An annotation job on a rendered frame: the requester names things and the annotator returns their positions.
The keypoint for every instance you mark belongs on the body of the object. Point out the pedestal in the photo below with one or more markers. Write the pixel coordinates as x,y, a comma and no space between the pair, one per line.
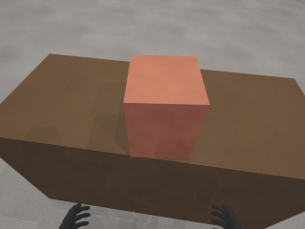
63,129

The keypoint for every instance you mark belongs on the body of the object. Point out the robot left hand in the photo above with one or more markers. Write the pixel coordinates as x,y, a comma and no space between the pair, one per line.
69,221

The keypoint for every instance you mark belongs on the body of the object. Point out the carton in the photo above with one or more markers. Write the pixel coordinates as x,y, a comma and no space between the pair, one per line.
165,105

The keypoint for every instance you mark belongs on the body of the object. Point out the robot right hand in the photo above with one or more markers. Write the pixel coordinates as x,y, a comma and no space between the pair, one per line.
231,221

